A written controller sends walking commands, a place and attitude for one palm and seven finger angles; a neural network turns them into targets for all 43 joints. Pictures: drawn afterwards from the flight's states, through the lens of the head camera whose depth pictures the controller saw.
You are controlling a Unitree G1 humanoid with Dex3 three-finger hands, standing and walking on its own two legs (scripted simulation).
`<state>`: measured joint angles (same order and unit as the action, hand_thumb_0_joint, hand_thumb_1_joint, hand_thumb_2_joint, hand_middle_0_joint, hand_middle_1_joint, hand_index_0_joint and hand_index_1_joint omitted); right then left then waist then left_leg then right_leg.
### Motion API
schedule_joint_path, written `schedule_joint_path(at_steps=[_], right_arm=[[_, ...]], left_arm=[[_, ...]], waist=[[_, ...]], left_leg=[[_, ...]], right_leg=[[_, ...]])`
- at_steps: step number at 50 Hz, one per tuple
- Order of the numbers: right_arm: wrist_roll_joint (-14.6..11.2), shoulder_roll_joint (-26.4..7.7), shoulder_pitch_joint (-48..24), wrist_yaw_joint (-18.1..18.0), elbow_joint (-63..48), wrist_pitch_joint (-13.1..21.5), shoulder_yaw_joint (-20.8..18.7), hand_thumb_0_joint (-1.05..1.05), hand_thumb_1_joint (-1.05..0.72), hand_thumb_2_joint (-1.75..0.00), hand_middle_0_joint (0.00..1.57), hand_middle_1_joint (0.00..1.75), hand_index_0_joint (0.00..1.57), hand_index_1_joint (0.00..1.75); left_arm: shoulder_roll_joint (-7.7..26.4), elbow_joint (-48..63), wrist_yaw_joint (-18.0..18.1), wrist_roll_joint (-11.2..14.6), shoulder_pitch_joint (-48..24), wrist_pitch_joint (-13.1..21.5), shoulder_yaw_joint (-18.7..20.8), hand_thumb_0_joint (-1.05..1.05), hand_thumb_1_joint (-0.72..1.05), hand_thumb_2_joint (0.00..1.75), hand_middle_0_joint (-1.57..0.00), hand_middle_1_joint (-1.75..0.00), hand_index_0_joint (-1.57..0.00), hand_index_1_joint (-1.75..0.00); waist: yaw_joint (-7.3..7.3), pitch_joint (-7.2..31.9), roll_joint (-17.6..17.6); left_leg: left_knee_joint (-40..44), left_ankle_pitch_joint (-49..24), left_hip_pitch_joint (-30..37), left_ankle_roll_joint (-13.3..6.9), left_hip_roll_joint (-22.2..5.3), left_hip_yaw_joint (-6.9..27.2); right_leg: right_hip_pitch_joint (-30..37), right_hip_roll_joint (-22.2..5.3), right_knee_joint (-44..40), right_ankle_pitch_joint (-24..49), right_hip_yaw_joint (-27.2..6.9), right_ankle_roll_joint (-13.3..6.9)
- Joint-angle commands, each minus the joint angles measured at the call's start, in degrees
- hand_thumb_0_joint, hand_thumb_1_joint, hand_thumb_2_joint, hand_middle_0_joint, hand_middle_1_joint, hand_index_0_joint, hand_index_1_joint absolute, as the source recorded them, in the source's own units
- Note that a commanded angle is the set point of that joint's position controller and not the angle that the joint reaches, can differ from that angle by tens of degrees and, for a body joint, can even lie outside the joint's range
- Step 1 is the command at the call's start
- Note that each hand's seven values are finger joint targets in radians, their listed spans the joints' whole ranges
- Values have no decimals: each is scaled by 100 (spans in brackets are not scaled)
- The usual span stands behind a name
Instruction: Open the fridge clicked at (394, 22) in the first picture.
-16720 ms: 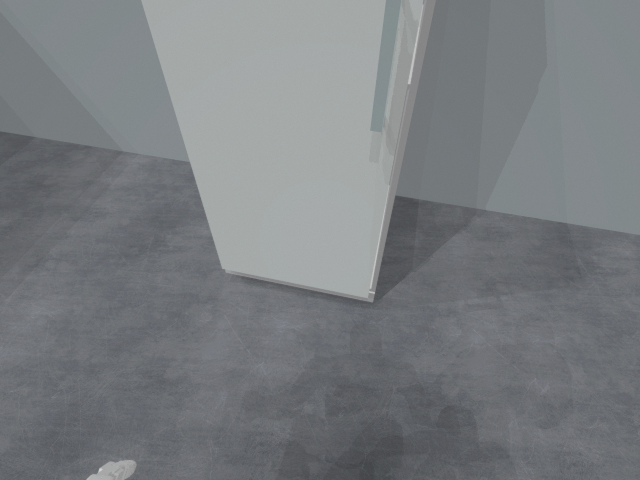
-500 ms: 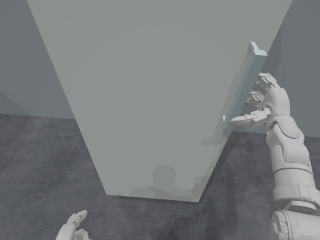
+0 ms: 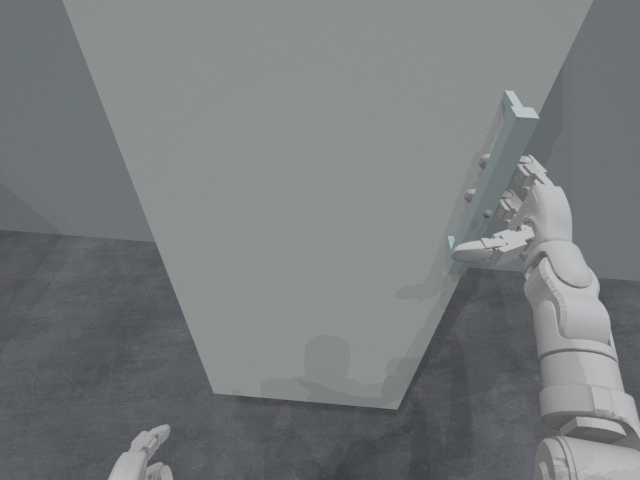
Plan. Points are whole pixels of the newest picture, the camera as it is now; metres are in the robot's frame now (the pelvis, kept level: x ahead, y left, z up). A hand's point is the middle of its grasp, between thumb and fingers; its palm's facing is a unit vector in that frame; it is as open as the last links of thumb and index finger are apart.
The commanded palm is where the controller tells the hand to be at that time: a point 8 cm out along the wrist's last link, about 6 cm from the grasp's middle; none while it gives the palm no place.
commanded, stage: slide the fingers in behind the handle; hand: right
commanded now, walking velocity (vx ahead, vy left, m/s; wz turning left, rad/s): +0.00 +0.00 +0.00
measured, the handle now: (479, 193) +0.45 -0.17 +0.16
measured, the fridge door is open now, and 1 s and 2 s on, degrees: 0 0 0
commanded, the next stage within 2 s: grip the handle and tug to test in 0.48 s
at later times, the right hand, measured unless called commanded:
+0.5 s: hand (485, 211) +0.41 -0.16 +0.17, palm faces +0.01 +1.00 +0.02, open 14.0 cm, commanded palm +0.38 -0.21 +0.17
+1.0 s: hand (474, 211) +0.40 -0.15 +0.17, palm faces +0.01 +1.00 +0.01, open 9.9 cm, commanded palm +0.38 -0.20 +0.17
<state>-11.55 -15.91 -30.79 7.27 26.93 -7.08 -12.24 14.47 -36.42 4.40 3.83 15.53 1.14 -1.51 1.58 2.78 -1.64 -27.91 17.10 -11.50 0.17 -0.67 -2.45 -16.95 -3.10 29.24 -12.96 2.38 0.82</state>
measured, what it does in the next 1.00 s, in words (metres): stands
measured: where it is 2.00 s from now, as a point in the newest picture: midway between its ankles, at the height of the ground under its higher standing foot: outside the picture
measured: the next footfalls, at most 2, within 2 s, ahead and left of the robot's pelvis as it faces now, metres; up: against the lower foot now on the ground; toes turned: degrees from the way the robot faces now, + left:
none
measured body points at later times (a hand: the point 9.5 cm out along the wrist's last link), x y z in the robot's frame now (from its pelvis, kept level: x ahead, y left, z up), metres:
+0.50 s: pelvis +0.00 +0.00 +0.00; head -0.01 +0.00 +0.45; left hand +0.12 +0.25 -0.10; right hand +0.40 -0.21 +0.17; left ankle -0.03 +0.12 -0.74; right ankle +0.03 -0.13 -0.74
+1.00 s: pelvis +0.00 +0.00 +0.00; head -0.01 +0.01 +0.45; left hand +0.14 +0.24 -0.10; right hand +0.40 -0.20 +0.17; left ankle -0.03 +0.12 -0.74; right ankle +0.03 -0.13 -0.74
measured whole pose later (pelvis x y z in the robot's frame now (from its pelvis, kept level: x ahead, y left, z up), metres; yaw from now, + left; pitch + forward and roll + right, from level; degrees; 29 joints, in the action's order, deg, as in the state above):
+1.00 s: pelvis +0.00 +0.00 +0.00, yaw +0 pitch +0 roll +0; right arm -10.3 -13.9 -32.8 4.5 28.3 -7.7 -10.2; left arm 13.6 -36.4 4.4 3.2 13.9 0.7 -2.3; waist 1.5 2.4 -1.6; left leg -27.5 16.9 -10.9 0.1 -0.8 -2.7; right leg -16.4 -2.9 28.6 -12.5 2.1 0.9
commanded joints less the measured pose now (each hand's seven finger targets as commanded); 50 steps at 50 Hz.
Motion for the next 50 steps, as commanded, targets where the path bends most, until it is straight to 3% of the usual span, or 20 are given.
schedule_joint_path(at_steps=[1,4,7,9,12,14,16,19,23,24,26,29,30,33,34,37,39,41,44,50], right_arm=[[-48,-792,-2858,-22,-1475,340,7,0,50,-30,30,120,30,120],[-52,-1218,-2648,-87,-1230,348,-390,0,50,-30,30,120,30,120],[-20,-981,-2973,-79,-1094,355,-146,0,50,-30,30,120,30,120],[-3,-1172,-2819,-91,-995,411,-313,0,50,-30,30,120,30,120],[-9,-894,-3117,-63,-908,432,-55,0,50,-30,30,120,30,120],[-35,-1224,-2850,-59,-733,469,-375,0,50,-30,30,120,30,120],[-21,-1121,-3009,-21,-986,545,-264,0,50,-30,30,120,30,120],[-41,-1202,-2669,-3,-865,547,-388,0,50,-30,30,120,30,120],[-24,-1040,-2881,3,-1155,531,-210,0,50,-30,30,120,30,120],[-31,-1109,-2760,-15,-1194,543,-285,0,50,-30,30,120,30,120],[-38,-805,-2935,-18,-1393,520,-15,0,50,-30,30,120,30,120],[-55,-920,-2633,-56,-1154,431,-155,0,50,-30,30,120,30,120],[-46,-1074,-2768,-87,-1183,417,-285,0,45,-32,30,121,30,121],[12,-801,-2736,-125,-1402,417,-73,0,31,-38,32,123,32,123],[19,-897,-2718,-152,-1455,447,-139,0,27,-40,32,123,32,123],[13,-639,-2665,-163,-1483,390,42,0,13,-46,34,125,34,125],[18,-938,-2476,-207,-1236,327,-216,0,3,-50,35,127,35,127],[54,-675,-2750,-218,-1312,274,52,0,-6,-54,36,128,36,128],[57,-885,-2635,-282,-1362,308,-172,0,-20,-60,38,130,38,130],[55,-920,-3041,-236,-1045,370,-131,0,-48,-72,41,134,41,134]], left_arm=[[668,848,46,22,-548,268,225,0,90,90,-20,-30,-20,-30],[730,772,63,-17,-467,244,227,0,90,90,-20,-30,-20,-30],[676,769,81,-6,-524,243,201,0,90,90,-20,-30,-20,-30],[711,775,79,-14,-499,236,215,0,90,90,-20,-30,-20,-30],[669,760,76,1,-489,248,206,0,90,90,-20,-30,-20,-30],[728,747,72,-25,-412,241,221,0,90,90,-20,-30,-20,-30],[691,798,66,-13,-469,253,225,0,90,90,-20,-30,-20,-30],[722,797,40,-18,-409,257,245,0,90,90,-20,-30,-20,-30],[688,828,38,7,-462,271,240,0,90,90,-20,-30,-20,-30],[718,826,37,2,-434,276,262,0,90,90,-20,-30,-20,-30],[670,828,30,12,-462,302,254,0,90,90,-20,-30,-20,-30],[725,767,45,-7,-429,291,259,0,90,90,-20,-30,-20,-30],[724,762,47,-11,-420,294,252,0,90,90,-20,-30,-20,-30],[665,801,23,-10,-487,299,245,0,90,90,-20,-30,-20,-30],[687,789,19,-15,-467,301,263,0,90,90,-20,-30,-20,-30],[653,804,-7,-14,-508,307,240,0,90,90,-20,-30,-20,-30],[702,767,9,-27,-491,262,234,0,90,90,-20,-30,-20,-30],[655,808,19,-8,-575,223,204,0,90,90,-20,-30,-20,-30],[678,820,31,-45,-555,220,223,0,90,90,-20,-30,-20,-30],[659,761,77,-47,-533,185,187,0,90,90,-20,-30,-20,-30]], waist=[[51,1388,56],[-23,1409,292],[58,1271,133],[-9,1363,228],[91,1324,33],[-1,1409,341],[-9,1591,130],[-52,1555,319],[-9,1495,-57],[-20,1568,171],[27,1605,-83],[3,1424,245],[-10,1421,247],[-29,1553,-14],[-28,1609,103],[-28,1497,40],[-58,1347,349],[1,1238,138],[-63,1450,279],[40,1333,286]], left_leg=[[408,-1701,-243,-79,192,-2],[451,-1585,-167,-74,209,2],[461,-1420,-316,-68,184,24],[458,-1385,-227,-76,197,22],[447,-1388,-372,-82,187,14],[465,-1424,-211,-70,199,24],[378,-1685,-115,-81,172,36],[380,-1772,-46,-72,194,16],[390,-1621,-200,-96,203,16],[397,-1701,-115,-90,216,5],[362,-1755,-191,-102,213,-19],[417,-1640,-215,-85,238,-40],[424,-1642,-177,-85,214,-22],[373,-1719,-185,-113,217,-35],[388,-1754,-124,-107,230,-39],[382,-1760,-174,-117,225,-54],[451,-1624,-140,-98,236,-56],[453,-1518,-238,-100,208,-36],[452,-1580,-122,-102,222,-27],[504,-1488,-166,-81,188,15]], right_leg=[[1242,270,-187,1097,-99,-321],[1160,268,-198,1007,-117,-324],[1122,279,-213,835,-121,-315],[1097,264,-210,850,-123,-322],[1167,267,-197,844,-136,-307],[1055,264,-193,851,-134,-328],[1148,272,-184,1052,-106,-323],[1064,266,-161,1110,-96,-329],[1178,262,-193,1042,-100,-309],[1199,250,-162,1133,-98,-331],[1322,254,-174,1211,-115,-310],[1208,247,-188,1117,-123,-322],[1155,255,-222,1085,-140,-323],[1341,255,-216,1246,-131,-296],[1355,241,-189,1293,-122,-307],[1359,249,-221,1272,-133,-284],[1201,237,-254,1121,-136,-300],[1195,250,-287,1010,-129,-289],[1268,239,-259,1109,-137,-307],[1174,268,-274,927,-128,-322]])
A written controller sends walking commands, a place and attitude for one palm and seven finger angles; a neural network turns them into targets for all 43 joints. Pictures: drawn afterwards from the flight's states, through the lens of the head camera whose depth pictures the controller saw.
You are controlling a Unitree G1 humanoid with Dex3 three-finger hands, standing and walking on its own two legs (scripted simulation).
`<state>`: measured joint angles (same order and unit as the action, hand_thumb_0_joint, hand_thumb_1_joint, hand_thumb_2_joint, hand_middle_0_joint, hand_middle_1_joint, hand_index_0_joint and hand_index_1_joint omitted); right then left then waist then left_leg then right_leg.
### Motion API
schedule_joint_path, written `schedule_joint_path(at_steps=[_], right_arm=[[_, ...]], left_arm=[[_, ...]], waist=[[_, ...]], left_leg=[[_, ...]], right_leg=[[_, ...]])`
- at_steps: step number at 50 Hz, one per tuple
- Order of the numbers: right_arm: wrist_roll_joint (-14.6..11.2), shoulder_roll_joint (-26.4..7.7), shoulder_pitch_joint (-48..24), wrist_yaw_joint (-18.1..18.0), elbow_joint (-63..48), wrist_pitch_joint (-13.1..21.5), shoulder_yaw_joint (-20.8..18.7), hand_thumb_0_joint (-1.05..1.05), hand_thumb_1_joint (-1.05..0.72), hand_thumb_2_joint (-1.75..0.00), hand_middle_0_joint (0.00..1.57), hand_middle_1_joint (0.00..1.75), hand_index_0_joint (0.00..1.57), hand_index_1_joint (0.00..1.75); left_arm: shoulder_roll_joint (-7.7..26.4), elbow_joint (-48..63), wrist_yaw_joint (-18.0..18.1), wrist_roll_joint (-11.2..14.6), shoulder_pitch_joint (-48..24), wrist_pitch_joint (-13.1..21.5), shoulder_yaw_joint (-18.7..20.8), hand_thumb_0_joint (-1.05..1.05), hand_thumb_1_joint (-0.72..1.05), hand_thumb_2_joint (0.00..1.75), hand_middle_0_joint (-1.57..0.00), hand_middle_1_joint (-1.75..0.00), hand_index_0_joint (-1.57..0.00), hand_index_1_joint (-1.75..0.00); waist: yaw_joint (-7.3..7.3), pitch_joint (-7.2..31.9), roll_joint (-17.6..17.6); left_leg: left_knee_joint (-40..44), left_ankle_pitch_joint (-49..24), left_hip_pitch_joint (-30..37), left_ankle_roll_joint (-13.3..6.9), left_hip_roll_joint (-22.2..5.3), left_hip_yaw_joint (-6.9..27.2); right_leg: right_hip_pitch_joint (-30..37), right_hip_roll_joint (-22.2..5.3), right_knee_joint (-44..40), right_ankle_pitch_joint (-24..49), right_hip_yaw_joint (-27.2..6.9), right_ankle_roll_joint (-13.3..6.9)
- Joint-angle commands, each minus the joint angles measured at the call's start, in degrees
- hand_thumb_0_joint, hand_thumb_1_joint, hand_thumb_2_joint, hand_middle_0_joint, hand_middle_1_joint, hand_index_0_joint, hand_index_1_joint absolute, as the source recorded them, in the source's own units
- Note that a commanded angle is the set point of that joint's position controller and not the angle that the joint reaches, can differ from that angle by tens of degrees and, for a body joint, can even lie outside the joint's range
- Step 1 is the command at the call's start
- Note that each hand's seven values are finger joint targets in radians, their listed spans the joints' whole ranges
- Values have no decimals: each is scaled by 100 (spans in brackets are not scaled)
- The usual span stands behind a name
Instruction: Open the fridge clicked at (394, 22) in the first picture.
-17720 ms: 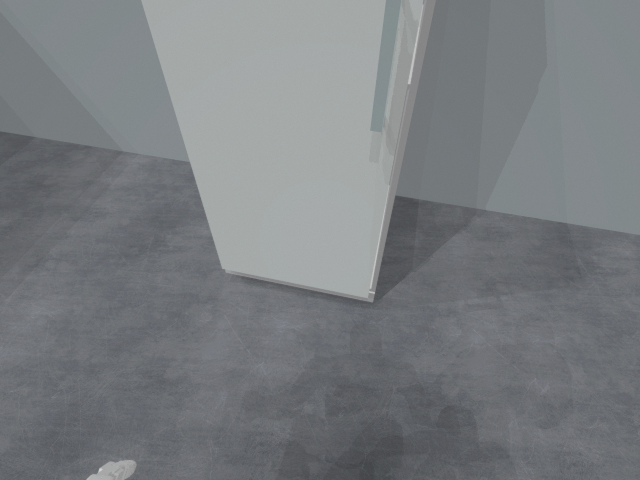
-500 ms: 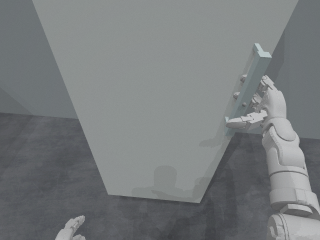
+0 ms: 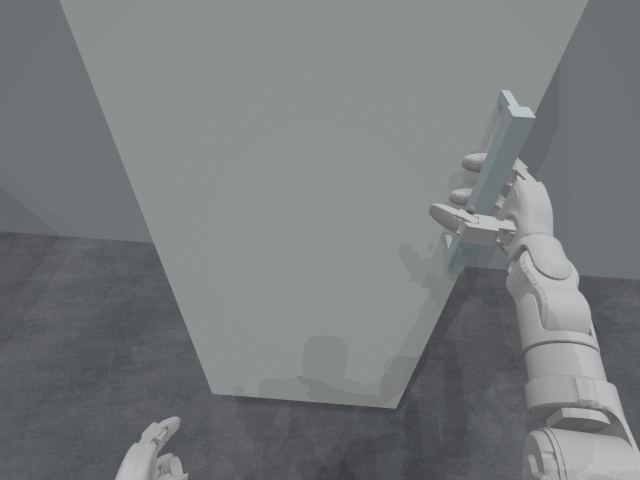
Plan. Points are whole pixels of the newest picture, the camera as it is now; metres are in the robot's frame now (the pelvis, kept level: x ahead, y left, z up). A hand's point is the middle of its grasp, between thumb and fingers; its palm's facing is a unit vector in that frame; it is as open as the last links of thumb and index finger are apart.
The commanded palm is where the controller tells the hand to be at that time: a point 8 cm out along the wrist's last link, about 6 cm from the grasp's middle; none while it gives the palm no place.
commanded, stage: grip the handle and tug to test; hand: right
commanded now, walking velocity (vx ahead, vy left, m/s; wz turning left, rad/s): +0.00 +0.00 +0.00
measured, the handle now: (476, 192) +0.46 -0.16 +0.16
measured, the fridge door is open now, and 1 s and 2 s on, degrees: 0 0 13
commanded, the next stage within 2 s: pull the door a little, standing still in 1.00 s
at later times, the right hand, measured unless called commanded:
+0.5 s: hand (469, 208) +0.41 -0.14 +0.17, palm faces +0.01 +1.00 +0.01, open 5.6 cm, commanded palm +0.38 -0.19 +0.17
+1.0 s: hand (468, 210) +0.40 -0.14 +0.17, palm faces +0.01 +1.00 +0.00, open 5.7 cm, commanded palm +0.35 -0.19 +0.17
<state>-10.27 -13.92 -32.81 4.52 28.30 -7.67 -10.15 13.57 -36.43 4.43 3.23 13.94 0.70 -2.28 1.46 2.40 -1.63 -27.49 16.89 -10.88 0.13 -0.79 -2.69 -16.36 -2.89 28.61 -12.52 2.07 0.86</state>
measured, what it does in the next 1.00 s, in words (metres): stands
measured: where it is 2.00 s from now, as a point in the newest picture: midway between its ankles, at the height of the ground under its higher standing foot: outside the picture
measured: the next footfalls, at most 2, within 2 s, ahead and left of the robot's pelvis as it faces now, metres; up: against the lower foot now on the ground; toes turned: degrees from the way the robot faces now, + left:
none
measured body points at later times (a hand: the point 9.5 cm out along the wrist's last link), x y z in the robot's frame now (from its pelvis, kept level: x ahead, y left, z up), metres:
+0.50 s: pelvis +0.00 +0.00 +0.00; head -0.01 +0.01 +0.45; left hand +0.13 +0.25 -0.10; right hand +0.40 -0.19 +0.17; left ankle -0.03 +0.12 -0.74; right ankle +0.03 -0.13 -0.74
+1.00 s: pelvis +0.03 +0.00 +0.00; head +0.01 +0.02 +0.45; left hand +0.17 +0.25 -0.09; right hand +0.40 -0.19 +0.17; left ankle -0.03 +0.12 -0.74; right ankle +0.03 -0.13 -0.74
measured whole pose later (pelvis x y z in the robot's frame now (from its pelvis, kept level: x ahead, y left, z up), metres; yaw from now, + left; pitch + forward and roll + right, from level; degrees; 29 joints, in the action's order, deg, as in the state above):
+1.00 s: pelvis +0.03 +0.00 +0.00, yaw +2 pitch +1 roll +0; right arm -10.8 -13.2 -21.9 3.8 13.1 -11.4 -11.3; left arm 13.9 -34.4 2.9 3.1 13.9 0.3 -1.4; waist 1.6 3.4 -1.8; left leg -26.2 18.0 -8.8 0.0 -0.7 -1.0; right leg -13.3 -3.1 26.8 -14.0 3.7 1.2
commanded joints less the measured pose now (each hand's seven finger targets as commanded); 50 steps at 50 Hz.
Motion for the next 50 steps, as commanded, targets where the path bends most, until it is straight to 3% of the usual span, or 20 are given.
schedule_joint_path(at_steps=[1,3,4,6,9,13,14,16,24,26,29,33,36,38,39,42,44,45,48,50], right_arm=[[-71,-1220,-2829,54,-1209,458,-433,0,-53,-74,41,135,41,135],[-80,-1132,-2773,119,-1301,524,-358,0,-62,-78,42,136,42,136],[-82,-1191,-2579,135,-1228,551,-420,0,-67,-80,43,137,43,137],[-113,-896,-2652,194,-1271,536,-148,0,-76,-84,44,138,44,138],[-140,-1043,-2396,197,-1220,500,-314,0,-90,-90,45,140,45,140],[-114,-1057,-2525,131,-1408,473,-332,0,-90,-90,45,140,45,140],[-105,-1078,-2493,104,-1386,472,-323,0,-90,-90,45,140,45,140],[-82,-917,-2628,63,-1346,443,-187,0,-90,-90,45,140,45,140],[-68,-1056,-2478,84,-1452,517,-293,0,-90,-90,45,140,45,140],[-73,-1075,-2490,102,-1566,539,-328,0,-90,-90,45,140,45,140],[-76,-896,-2489,99,-1621,561,-165,0,-90,-90,45,140,45,140],[-74,-750,-2078,96,-1936,538,-92,0,-90,-90,45,140,45,140],[-92,-855,-1777,99,-2015,480,-211,0,-90,-90,45,140,45,140],[-99,-652,-1644,117,-2309,447,-61,0,-90,-90,45,140,45,140],[-100,-587,-1484,107,-2385,441,-5,0,-90,-90,45,140,45,140],[-119,-818,-1209,100,-2616,295,-261,0,-90,-90,45,140,45,140],[-141,-846,-819,127,-2818,218,-317,0,-90,-90,45,140,45,140],[-155,-692,-715,151,-2900,155,-206,0,-90,-90,45,140,45,140],[-177,-839,-383,145,-3197,-7,-415,0,-90,-90,45,140,45,140],[-195,-769,-140,159,-3475,-91,-337,0,-90,-90,45,140,45,140]], left_arm=[[748,765,78,13,-372,236,275,0,90,90,-20,-30,-20,-30],[730,794,66,17,-365,247,280,0,90,90,-20,-30,-20,-30],[755,791,49,17,-340,245,297,0,90,90,-20,-30,-20,-30],[727,807,39,47,-371,248,289,0,90,90,-20,-30,-20,-30],[784,808,29,41,-326,255,330,0,90,90,-20,-30,-20,-30],[760,794,34,42,-358,258,321,0,90,90,-20,-30,-20,-30],[779,784,28,35,-342,249,319,0,90,90,-20,-30,-20,-30],[751,773,31,41,-371,249,307,0,90,90,-20,-30,-20,-30],[765,779,22,16,-347,255,319,0,90,90,-20,-30,-20,-30],[742,817,20,24,-403,264,318,0,90,90,-20,-30,-20,-30],[736,825,12,32,-400,271,317,0,90,90,-20,-30,-20,-30],[706,914,-38,32,-482,300,308,0,90,90,-20,-30,-20,-30],[732,945,-48,23,-508,292,322,0,90,90,-20,-30,-20,-30],[693,1009,-71,30,-570,307,318,0,90,90,-20,-30,-20,-30],[709,1026,-85,23,-562,316,325,0,90,90,-20,-30,-20,-30],[714,1045,-98,10,-595,296,323,0,90,90,-20,-30,-20,-30],[727,1098,-106,5,-644,284,336,0,90,90,-20,-30,-20,-30],[689,1121,-117,14,-690,272,316,0,90,90,-20,-30,-20,-30],[682,1163,-124,6,-714,242,323,0,90,90,-20,-30,-20,-30],[674,1224,-138,5,-758,222,313,0,90,90,-20,-30,-20,-30]], waist=[[14,1457,186],[-4,1634,42],[-30,1663,179],[38,1502,20],[-20,1539,298],[-22,1521,126],[-16,1461,235],[20,1336,153],[-28,1570,290],[-53,1589,183],[-4,1545,196],[-110,1635,-25],[-154,1609,200],[-176,1652,56],[-175,1697,198],[-252,1724,137],[-303,1768,310],[-293,1693,181],[-349,1732,218],[-365,1794,121]], left_leg=[[439,-1550,-188,-84,197,52],[382,-1759,-94,-100,196,48],[370,-1847,-25,-100,206,33],[373,-1829,-163,-89,204,17],[378,-1834,-122,-82,229,1],[371,-1788,-171,-94,219,10],[398,-1723,-154,-80,223,10],[416,-1612,-257,-79,215,14],[385,-1851,-57,-87,217,18],[364,-1911,-29,-87,207,29],[383,-1819,-100,-93,226,0],[310,-2087,0,-120,221,-12],[301,-2180,90,-102,223,-24],[276,-2246,103,-119,221,-39],[276,-2299,167,-116,228,-61],[239,-2641,290,-118,213,-41],[229,-2879,450,-106,207,-45],[208,-2969,425,-104,190,-54],[187,-3155,509,-104,202,-64],[146,-3393,612,-101,178,-65]], right_leg=[[1134,248,-195,949,-85,-320],[1209,267,-158,1121,-67,-314],[1192,253,-132,1206,-71,-320],[1192,260,-141,1149,-53,-307],[1161,255,-123,1162,-66,-329],[1190,263,-150,1146,-74,-318],[1136,260,-145,1095,-71,-326],[1125,259,-181,992,-75,-323],[1188,266,-137,1188,-68,-338],[1194,272,-166,1201,-49,-331],[1263,252,-144,1186,-57,-327],[1348,264,-154,1433,-51,-305],[1285,245,-174,1470,-38,-312],[1378,242,-173,1581,-37,-296],[1404,228,-150,1680,-32,-306],[1404,240,-162,1906,-15,-302],[1395,233,-139,2090,34,-314],[1396,235,-159,2153,43,-307],[1444,228,-156,2333,49,-290],[1464,231,-139,2550,69,-295]])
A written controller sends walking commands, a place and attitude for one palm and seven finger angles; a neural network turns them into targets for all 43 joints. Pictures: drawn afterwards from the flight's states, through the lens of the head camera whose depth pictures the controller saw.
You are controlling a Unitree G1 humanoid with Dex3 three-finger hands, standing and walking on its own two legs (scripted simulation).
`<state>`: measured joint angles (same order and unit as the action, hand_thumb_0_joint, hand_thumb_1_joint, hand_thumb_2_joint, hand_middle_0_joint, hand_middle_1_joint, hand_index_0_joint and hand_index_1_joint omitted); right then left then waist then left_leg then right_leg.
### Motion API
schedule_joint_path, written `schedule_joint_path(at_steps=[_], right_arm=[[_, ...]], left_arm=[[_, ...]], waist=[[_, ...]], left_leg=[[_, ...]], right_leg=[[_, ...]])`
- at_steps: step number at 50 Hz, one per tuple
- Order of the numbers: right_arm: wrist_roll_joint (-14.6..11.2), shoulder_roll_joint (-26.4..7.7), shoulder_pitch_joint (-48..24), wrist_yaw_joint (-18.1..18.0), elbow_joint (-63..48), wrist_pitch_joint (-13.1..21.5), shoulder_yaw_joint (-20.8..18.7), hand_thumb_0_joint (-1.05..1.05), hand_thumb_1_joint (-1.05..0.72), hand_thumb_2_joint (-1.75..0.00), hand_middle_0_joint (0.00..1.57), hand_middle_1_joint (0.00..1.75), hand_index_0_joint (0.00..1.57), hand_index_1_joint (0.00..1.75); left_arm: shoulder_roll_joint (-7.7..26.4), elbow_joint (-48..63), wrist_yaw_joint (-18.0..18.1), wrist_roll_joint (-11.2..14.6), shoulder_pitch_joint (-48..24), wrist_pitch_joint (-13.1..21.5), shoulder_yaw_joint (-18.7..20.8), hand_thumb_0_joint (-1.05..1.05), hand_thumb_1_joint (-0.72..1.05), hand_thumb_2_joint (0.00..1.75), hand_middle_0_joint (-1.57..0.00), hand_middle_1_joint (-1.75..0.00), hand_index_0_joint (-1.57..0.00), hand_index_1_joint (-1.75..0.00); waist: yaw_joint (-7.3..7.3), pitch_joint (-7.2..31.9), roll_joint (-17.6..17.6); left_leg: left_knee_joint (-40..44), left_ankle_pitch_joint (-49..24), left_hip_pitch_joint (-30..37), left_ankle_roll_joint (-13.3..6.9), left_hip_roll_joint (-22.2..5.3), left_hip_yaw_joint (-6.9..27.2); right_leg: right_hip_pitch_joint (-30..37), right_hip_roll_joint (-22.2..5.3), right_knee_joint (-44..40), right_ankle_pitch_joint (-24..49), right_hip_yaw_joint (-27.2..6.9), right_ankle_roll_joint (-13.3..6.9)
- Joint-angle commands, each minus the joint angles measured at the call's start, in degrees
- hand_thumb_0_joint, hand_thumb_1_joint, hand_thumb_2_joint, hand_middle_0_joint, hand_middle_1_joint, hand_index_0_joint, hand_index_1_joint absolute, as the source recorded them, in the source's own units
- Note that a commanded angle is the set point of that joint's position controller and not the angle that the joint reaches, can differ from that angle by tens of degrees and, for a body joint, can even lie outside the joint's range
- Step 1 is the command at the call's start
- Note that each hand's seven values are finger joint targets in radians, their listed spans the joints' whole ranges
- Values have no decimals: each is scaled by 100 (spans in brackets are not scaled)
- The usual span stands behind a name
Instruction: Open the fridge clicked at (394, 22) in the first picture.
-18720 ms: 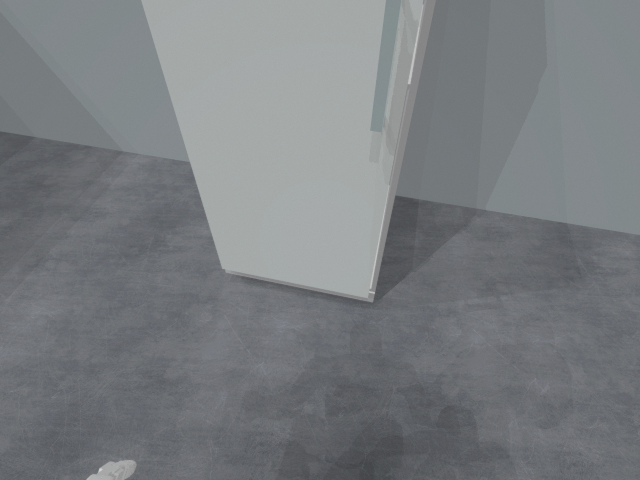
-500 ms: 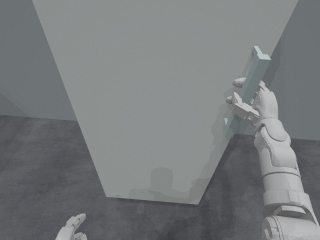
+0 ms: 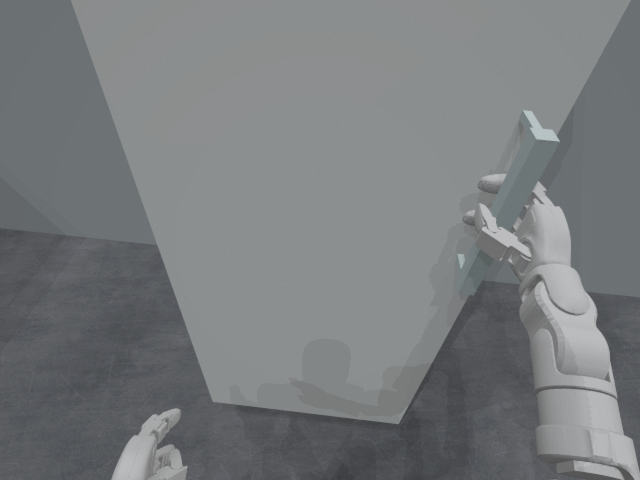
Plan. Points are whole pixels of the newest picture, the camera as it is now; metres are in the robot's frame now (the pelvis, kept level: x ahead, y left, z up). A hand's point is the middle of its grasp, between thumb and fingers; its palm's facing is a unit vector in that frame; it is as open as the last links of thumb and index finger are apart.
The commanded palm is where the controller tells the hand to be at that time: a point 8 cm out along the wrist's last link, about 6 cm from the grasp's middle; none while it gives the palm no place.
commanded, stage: pull the door a little, standing still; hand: right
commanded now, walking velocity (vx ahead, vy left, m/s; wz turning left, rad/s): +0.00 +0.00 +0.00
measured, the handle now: (492, 213) +0.42 -0.18 +0.16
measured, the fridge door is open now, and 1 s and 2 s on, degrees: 0 13 46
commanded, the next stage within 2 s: walk backward, drawing the door open in 0.58 s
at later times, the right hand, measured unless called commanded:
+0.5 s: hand (485, 237) +0.37 -0.15 +0.17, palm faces +0.04 +1.00 -0.02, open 5.9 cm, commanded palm +0.29 -0.20 +0.17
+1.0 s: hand (486, 309) +0.27 -0.13 +0.16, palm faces +0.16 +0.95 -0.27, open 6.6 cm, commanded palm +0.23 -0.18 +0.17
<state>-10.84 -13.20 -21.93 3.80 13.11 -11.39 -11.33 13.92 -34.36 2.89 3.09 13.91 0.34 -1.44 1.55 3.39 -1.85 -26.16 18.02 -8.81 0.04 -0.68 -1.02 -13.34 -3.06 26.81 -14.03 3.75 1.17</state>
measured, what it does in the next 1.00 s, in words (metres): stands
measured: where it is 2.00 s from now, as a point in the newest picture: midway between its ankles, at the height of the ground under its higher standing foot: outside the picture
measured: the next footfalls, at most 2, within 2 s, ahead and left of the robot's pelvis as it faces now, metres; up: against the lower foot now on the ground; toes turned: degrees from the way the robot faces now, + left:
left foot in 1.50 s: +0.03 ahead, +0.23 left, +0.00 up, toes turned -15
right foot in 1.76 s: -0.15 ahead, +0.09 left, +0.00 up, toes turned -31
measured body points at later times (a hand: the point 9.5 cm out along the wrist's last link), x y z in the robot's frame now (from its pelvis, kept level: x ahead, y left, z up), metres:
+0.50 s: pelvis +0.03 +0.00 +0.00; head +0.02 +0.02 +0.45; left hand +0.20 +0.24 -0.08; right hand +0.36 -0.21 +0.17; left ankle -0.05 +0.12 -0.74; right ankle +0.00 -0.13 -0.74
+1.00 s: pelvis +0.04 +0.02 +0.01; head +0.05 +0.06 +0.46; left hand +0.24 +0.24 -0.07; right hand +0.25 -0.18 +0.18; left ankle -0.04 +0.11 -0.73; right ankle +0.00 -0.14 -0.73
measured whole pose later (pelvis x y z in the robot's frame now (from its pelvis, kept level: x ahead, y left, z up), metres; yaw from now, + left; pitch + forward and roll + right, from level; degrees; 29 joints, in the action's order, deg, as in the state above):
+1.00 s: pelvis +0.04 +0.02 +0.01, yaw +1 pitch +2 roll -2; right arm -5.4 -13.8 25.0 -5.1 -30.3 0.1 -5.7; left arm 12.0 -26.3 1.8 -1.1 9.0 -3.2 -2.1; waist -0.1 1.0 -3.5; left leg -28.2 16.1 -8.2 0.6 -0.7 -3.1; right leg -10.5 -3.0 24.8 -10.3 1.3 1.7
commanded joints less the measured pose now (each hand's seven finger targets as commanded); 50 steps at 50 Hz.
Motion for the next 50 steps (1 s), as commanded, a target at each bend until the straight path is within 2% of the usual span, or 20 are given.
schedule_joint_path(at_steps=[1,5,6,8,9,13,19,23,30,33,34,35,36,37,40,42,43,45,48,50], right_arm=[[-132,-895,-1273,226,-2021,225,-269,0,-90,-90,45,140,45,140],[-129,-738,-923,215,-2342,49,-133,0,-90,-90,45,140,45,140],[-106,-1047,-1333,177,-2250,24,-376,0,-90,-90,45,140,45,140],[-80,-798,-1775,171,-2111,-59,-106,0,-90,-90,45,140,45,140],[-91,-863,-1587,156,-2081,-66,-205,0,-90,-90,45,140,45,140],[-90,-756,-1031,191,-2385,-132,-165,0,-90,-90,45,140,45,140],[-205,-820,235,322,-2881,-152,-287,0,-90,-90,45,140,45,140],[-276,-700,990,383,-3600,-253,-272,0,-90,-90,45,140,45,140],[-438,-598,3304,373,-5261,-391,-355,0,-90,-90,45,140,45,140],[-479,-414,4192,374,-6071,-394,-188,0,-90,-90,45,140,45,140],[-486,-579,4405,351,-6060,-370,-357,0,-90,-90,45,140,45,140],[437,-1919,1615,-342,-6326,542,-816,0,-90,-90,45,140,45,140],[421,-1019,2831,-553,-5323,795,-405,0,-90,-90,45,140,45,140],[516,-699,3570,-606,-5179,953,-34,0,-90,-90,45,140,45,140],[605,-814,3712,-732,-5739,1395,91,0,-90,-90,45,140,45,140],[637,-674,3916,-783,-5854,1507,231,0,-90,-90,45,140,45,140],[649,-653,4009,-810,-5836,1552,260,0,-90,-90,45,140,45,140],[688,-614,4096,-871,-5844,1616,304,0,-90,-90,45,140,45,140],[725,-662,4186,-921,-5752,1738,182,0,-90,-90,45,140,45,140],[716,-848,4181,-934,-5693,1838,-31,0,-90,-90,45,140,45,140]], left_arm=[[643,1009,17,15,-762,243,230,0,90,90,-20,-30,-20,-30],[616,1063,2,3,-790,200,225,0,90,90,-20,-30,-20,-30],[652,967,37,-5,-750,170,238,0,90,90,-20,-30,-20,-30],[635,914,87,-14,-733,145,225,0,90,90,-20,-30,-20,-30],[654,918,97,-30,-701,150,251,0,90,90,-20,-30,-20,-30],[597,1008,64,-38,-793,112,218,0,90,90,-20,-30,-20,-30],[592,1208,6,-43,-933,75,197,0,90,90,-20,-30,-20,-30],[517,1349,-39,-33,-996,60,163,0,90,90,-20,-30,-20,-30],[440,1603,-173,-29,-1057,145,131,0,90,90,-20,-30,-20,-30],[403,1639,-249,-30,-1034,240,124,0,90,90,-20,-30,-20,-30],[446,1594,-233,-43,-967,273,146,0,90,90,-20,-30,-20,-30],[679,1528,-45,-131,-891,137,122,0,90,90,-20,-30,-20,-30],[560,1331,24,-226,-730,102,194,0,90,90,-20,-30,-20,-30],[567,1403,42,-276,-775,52,172,0,90,90,-20,-30,-20,-30],[600,1476,45,-313,-775,-150,185,0,90,90,-20,-30,-20,-30],[555,1544,-18,-351,-781,-200,206,0,90,90,-20,-30,-20,-30],[520,1566,-36,-375,-800,-195,208,0,90,90,-20,-30,-20,-30],[497,1559,-53,-411,-795,-155,201,0,90,90,-20,-30,-20,-30],[429,1602,-75,-410,-794,-147,193,0,90,90,-20,-30,-20,-30],[368,1662,-39,-387,-877,-190,196,0,90,90,-20,-30,-20,-30]], waist=[[-356,1681,161],[-360,1648,55],[-291,1605,123],[-176,1537,76],[-217,1579,341],[-332,1791,32],[-484,1703,355],[-512,1689,183],[-635,1561,164],[-593,1352,56],[-579,1230,141],[-121,636,126],[-51,558,414],[-132,632,311],[-40,918,-313],[-39,950,-544],[-48,855,-636],[-43,701,-641],[-57,681,-354],[-105,756,237]], left_leg=[[21,-3570,387,-87,175,-225],[-17,-3784,408,-83,159,-249],[18,-3854,346,-76,177,-225],[38,-3752,202,-64,179,-227],[54,-3829,273,-57,189,-225],[-48,-4071,437,-74,139,-236],[-84,-4398,689,-29,105,-257],[-111,-4496,699,-8,87,-279],[-192,-4629,745,39,64,-372],[-215,-4536,500,81,82,-436],[-186,-4489,444,78,97,-441],[250,-4765,-124,273,-16,44],[246,-4806,-166,214,-134,-131],[145,-4838,-146,219,-128,-224],[-378,-4268,-226,244,82,-394],[-548,-2533,-675,236,262,-381],[-511,-1867,-837,221,286,-352],[-297,-1570,-932,199,280,-325],[196,-2550,-596,220,271,-363],[258,-4822,158,229,50,-320]], right_leg=[[1185,248,52,2751,-93,-325],[1241,234,94,3079,-97,-321],[1274,238,104,3055,-83,-320],[1303,260,124,2961,-99,-323],[1320,244,153,3011,-106,-347],[1380,274,157,3307,-113,-327],[1166,242,110,3301,-75,-349],[1178,216,71,3482,-66,-334],[986,164,75,3662,-76,-315],[1018,137,128,3748,-113,-296],[990,121,159,3696,-124,-294],[979,138,427,3392,124,-378],[908,180,572,3396,-88,-358],[993,135,470,3573,-67,-355],[1571,-23,274,5188,-295,-397],[2045,-265,119,5993,-481,-451],[2104,-371,31,6104,-568,-466],[2121,-453,37,6188,-626,-471],[1941,-292,228,5890,-434,-342],[1169,9,600,4450,-135,-214]])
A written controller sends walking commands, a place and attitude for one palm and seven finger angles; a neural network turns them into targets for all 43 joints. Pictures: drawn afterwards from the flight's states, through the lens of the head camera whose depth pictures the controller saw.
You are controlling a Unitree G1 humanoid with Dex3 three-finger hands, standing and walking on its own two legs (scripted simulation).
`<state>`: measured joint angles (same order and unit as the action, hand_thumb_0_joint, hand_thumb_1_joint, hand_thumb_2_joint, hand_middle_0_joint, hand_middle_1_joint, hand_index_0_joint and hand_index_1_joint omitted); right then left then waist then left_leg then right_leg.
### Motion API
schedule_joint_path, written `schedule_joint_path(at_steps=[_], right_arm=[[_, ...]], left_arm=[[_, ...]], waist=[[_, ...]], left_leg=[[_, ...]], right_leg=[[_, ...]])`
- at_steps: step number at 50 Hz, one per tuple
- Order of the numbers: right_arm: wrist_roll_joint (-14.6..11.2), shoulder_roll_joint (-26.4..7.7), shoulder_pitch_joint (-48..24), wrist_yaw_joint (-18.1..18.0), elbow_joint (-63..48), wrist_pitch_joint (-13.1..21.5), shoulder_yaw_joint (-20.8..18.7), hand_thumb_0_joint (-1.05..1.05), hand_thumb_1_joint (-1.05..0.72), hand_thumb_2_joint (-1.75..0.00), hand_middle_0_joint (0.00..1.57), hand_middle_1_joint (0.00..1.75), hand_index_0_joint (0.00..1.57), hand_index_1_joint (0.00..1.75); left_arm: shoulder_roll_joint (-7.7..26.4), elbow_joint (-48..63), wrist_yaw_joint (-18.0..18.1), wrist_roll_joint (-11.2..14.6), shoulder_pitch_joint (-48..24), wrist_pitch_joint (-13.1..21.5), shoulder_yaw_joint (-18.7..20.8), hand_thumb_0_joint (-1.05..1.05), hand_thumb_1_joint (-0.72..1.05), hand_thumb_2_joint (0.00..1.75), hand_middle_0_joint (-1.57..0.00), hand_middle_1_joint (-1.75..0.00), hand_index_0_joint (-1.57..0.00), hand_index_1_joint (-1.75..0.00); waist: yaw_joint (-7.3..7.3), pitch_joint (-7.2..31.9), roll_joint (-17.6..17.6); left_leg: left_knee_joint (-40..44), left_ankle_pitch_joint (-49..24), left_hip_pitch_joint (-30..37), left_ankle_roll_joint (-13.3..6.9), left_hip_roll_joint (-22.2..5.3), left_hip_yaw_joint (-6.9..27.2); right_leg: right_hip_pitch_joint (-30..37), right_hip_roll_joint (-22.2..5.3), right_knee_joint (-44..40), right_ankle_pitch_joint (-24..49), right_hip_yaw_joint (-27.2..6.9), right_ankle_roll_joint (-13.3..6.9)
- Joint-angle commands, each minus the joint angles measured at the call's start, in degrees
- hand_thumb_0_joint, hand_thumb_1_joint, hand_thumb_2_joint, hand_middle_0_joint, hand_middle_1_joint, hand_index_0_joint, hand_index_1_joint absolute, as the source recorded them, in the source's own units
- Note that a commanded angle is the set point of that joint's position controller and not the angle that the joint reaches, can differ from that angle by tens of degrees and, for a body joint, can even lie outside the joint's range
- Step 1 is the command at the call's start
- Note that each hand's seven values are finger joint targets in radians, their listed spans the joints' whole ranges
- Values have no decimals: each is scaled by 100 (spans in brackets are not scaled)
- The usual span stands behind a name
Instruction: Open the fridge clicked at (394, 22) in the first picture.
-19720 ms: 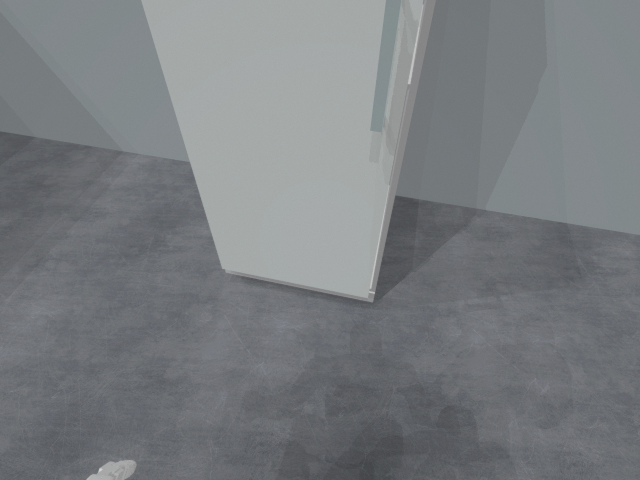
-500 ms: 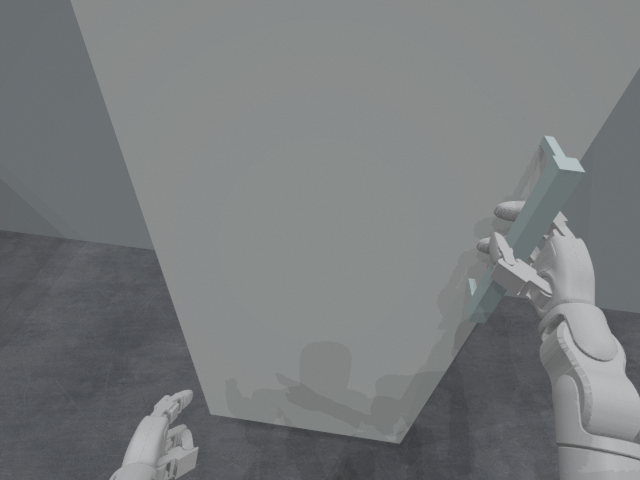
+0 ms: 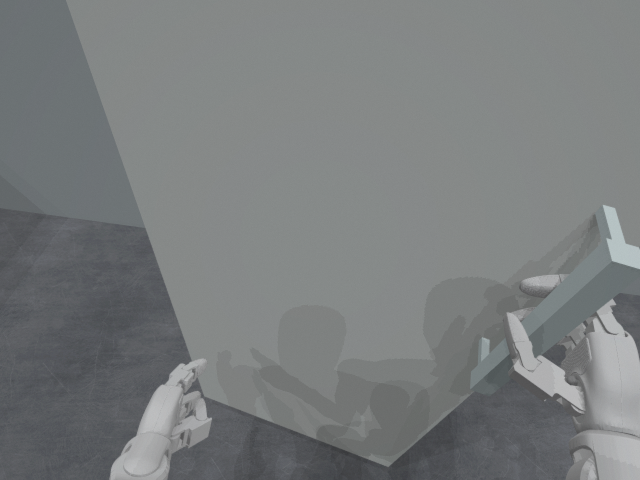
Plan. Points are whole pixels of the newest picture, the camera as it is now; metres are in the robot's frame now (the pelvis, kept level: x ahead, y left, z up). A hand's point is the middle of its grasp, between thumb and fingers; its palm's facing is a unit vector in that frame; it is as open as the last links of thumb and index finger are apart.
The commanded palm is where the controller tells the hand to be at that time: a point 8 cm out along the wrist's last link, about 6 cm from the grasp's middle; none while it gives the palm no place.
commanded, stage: walk backward, drawing the door open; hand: right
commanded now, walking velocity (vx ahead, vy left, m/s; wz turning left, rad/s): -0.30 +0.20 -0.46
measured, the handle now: (533, 315) +0.27 -0.19 +0.15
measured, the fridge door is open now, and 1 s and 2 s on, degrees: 13 46 72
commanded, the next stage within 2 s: stop walking and hold the door back in 1.60 s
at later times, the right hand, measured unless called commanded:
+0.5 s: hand (485, 474) +0.13 -0.10 +0.15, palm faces +0.35 +0.91 -0.20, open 6.8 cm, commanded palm +0.08 -0.14 +0.16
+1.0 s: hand out of the picture +0.01 +0.03 +0.15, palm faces +0.61 +0.77 -0.20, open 7.0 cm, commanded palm -0.05 +0.01 +0.15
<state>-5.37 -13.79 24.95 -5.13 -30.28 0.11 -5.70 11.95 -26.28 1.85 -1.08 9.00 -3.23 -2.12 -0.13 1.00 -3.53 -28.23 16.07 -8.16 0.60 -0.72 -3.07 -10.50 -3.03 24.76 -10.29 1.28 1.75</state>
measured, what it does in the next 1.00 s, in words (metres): steps to the left, turning right: left foot, then right foot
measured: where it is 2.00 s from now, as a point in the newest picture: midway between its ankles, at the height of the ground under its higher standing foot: outside the picture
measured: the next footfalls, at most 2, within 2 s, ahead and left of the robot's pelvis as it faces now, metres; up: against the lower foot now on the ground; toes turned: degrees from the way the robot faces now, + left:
left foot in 0.50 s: -0.01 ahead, +0.21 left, +0.00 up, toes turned -16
right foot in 0.76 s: -0.19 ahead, +0.07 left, +0.00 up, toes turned -33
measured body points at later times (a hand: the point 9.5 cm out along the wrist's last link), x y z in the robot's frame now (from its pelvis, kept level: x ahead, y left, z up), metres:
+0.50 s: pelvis -0.11 +0.11 -0.02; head -0.08 +0.11 +0.43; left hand +0.08 +0.28 -0.13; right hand +0.10 -0.15 +0.16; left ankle -0.05 +0.22 -0.75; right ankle -0.03 -0.10 -0.75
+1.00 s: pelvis -0.13 +0.29 -0.02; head -0.09 +0.26 +0.43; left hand +0.13 +0.36 -0.12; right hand -0.03 -0.01 +0.16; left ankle +0.01 +0.39 -0.71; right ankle -0.22 +0.09 -0.75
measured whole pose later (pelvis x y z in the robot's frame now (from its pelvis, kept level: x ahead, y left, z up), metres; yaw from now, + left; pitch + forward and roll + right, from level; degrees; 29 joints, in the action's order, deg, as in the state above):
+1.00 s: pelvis -0.13 +0.29 -0.02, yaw -38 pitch -1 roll +2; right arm -1.2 -12.8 7.4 -1.9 -27.8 4.5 -0.8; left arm 8.0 -35.3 2.3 -1.1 9.9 8.0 1.1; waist 0.4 -9.0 -2.5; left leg -46.6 19.5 -26.1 4.2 -0.8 1.5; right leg -16.8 -8.3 26.9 -10.3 -10.2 6.5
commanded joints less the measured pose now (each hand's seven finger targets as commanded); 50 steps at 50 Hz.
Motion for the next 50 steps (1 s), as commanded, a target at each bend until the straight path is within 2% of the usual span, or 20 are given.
schedule_joint_path(at_steps=[1,4,9,11,12,13,16,20,23,26,28,30,35,36,37,38,39,44,48,50], right_arm=[[180,-833,-525,-22,-1288,781,-651,0,-90,-90,45,140,45,140],[214,-1011,-357,-55,-856,966,-977,0,-90,-90,45,140,45,140],[167,-753,-885,-35,-1197,1021,-680,0,-90,-90,45,140,45,140],[106,-649,-1276,-58,-1471,1062,-492,0,-90,-90,45,140,45,140],[250,-698,-1397,-54,-1565,1063,-544,0,-90,-90,45,140,45,140],[390,-788,-1317,-47,-1562,1007,-612,0,-90,-90,45,140,45,140],[359,-611,-1409,-86,-1319,923,-533,0,-90,-90,45,140,45,140],[259,-589,-1899,-130,-1324,857,-393,0,-90,-90,45,140,45,140],[275,-667,-2135,-137,-1361,936,-497,0,-90,-90,45,140,45,140],[379,-1258,-2426,-190,-1686,953,-942,0,-90,-90,45,140,45,140],[492,-869,-2408,-105,-1487,830,-664,0,-90,-90,45,140,45,140],[468,-689,-2248,16,-1424,898,-573,0,-90,-90,45,140,45,140],[374,-370,-2346,100,-1630,977,-90,0,-90,-90,45,140,45,140],[360,-288,-2687,130,-1680,983,129,0,-90,-90,45,140,45,140],[362,-219,-2909,157,-1740,1053,264,0,-90,-90,45,140,45,140],[544,-284,-2962,181,-1694,1191,280,0,-90,-90,45,140,45,140],[596,-389,-2979,243,-1725,1304,188,0,-90,-90,45,140,45,140],[556,-68,-3091,308,-1675,1182,287,0,-90,-90,45,140,45,140],[438,-191,-2947,206,-1429,1008,17,0,-90,-90,45,140,45,140],[392,-255,-2837,198,-1422,1018,-104,0,-90,-90,45,140,45,140]], left_arm=[[490,916,105,17,-469,148,235,0,90,90,-20,-30,-20,-30],[341,817,268,54,-531,204,193,0,90,90,-20,-30,-20,-30],[402,498,370,58,-252,318,285,0,90,90,-20,-30,-20,-30],[555,415,349,26,-169,456,377,0,90,90,-20,-30,-20,-30],[474,335,235,-135,-230,563,444,0,90,90,-20,-30,-20,-30],[367,228,178,-215,-462,662,437,0,90,90,-20,-30,-20,-30],[336,-12,215,-115,-593,876,466,0,90,90,-20,-30,-20,-30],[359,6,283,-16,-731,1052,377,0,90,90,-20,-30,-20,-30],[353,-101,242,-13,-650,1121,455,0,90,90,-20,-30,-20,-30],[174,-199,285,16,-538,1002,546,0,90,90,-20,-30,-20,-30],[140,-166,406,-86,-586,1000,582,0,90,90,-20,-30,-20,-30],[22,-127,465,-175,-521,1044,436,0,90,90,-20,-30,-20,-30],[96,20,544,-152,10,1280,401,0,90,90,-20,-30,-20,-30],[234,35,517,-130,292,1282,492,0,90,90,-20,-30,-20,-30],[553,179,472,-177,216,1331,620,0,90,90,-20,-30,-20,-30],[590,140,341,-221,93,1330,630,0,90,90,-20,-30,-20,-30],[543,137,295,-259,-73,1373,682,0,90,90,-20,-30,-20,-30],[584,-215,129,-44,-309,1402,704,0,90,90,-20,-30,-20,-30],[519,-112,99,101,-427,1349,690,0,90,90,-20,-30,-20,-30],[443,-56,99,118,-631,1344,670,0,90,90,-20,-30,-20,-30]], waist=[[9,1013,976],[-225,1030,1495],[50,1378,991],[264,1536,-278],[149,1537,-1209],[0,1368,-988],[-49,909,-301],[27,429,-1343],[25,571,-1310],[45,993,1462],[17,882,1507],[17,811,1079],[161,1238,898],[444,1316,494],[457,1105,-863],[244,1124,-921],[303,1106,-758],[76,474,-760],[146,594,-1511],[46,622,-1118]], left_leg=[[404,-6129,736,180,-198,-30],[119,-7329,1565,299,-868,217],[-578,-5132,577,194,-562,-211],[-2477,-1533,-1523,560,405,-143],[-3463,1409,-2352,375,502,416],[-3666,1553,-2327,174,301,842],[-2548,838,-1627,105,97,987],[-1242,722,61,133,478,248],[141,378,751,82,517,170],[2002,2116,-1498,-641,-1399,1292],[1625,908,-1528,-1065,-1845,1388],[977,-1006,-580,-1032,-1480,345],[-222,-2598,-20,-781,-1055,-109],[-1266,-2147,-1023,-443,-812,-345],[-2711,73,-3185,109,-36,-492],[-3843,1505,-3819,248,-42,233],[-4297,1518,-3970,220,-117,703],[-3245,38,-2129,278,-186,636],[-1426,438,-579,395,246,139],[-292,296,344,437,387,3]], right_leg=[[-12,275,1043,2266,274,-191],[-1623,571,1555,-817,111,-294],[-191,273,428,979,-59,-368],[1967,-934,-449,5213,-1787,-1126],[2118,-1621,-601,5914,-3032,-1519],[1650,-1777,-583,5094,-3248,-1462],[295,-1332,-616,2087,-2348,-1121],[-1853,-686,-1480,-1790,-1925,-828],[-2192,-230,-1050,-2020,-1680,-596],[-897,789,2819,-1514,137,103],[-1461,457,4928,-1891,-127,-28],[-1654,209,3916,-1827,122,-18],[-446,165,324,-876,548,-128],[818,-154,-503,122,42,-248],[2241,-1795,-924,2547,-2304,-826],[2585,-2873,-693,4677,-3546,-1462],[2283,-2933,-607,4493,-4222,-1537],[36,-1408,-496,1327,-1225,-751],[-723,-1064,-728,-291,-1464,-716],[-1322,-933,-376,-1014,-1607,-649]])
